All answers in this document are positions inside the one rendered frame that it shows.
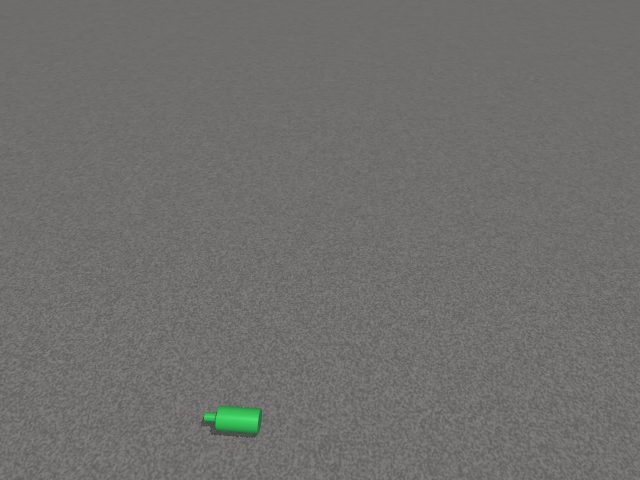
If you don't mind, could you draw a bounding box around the bottle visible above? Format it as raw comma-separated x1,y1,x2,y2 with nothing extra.
204,405,262,434

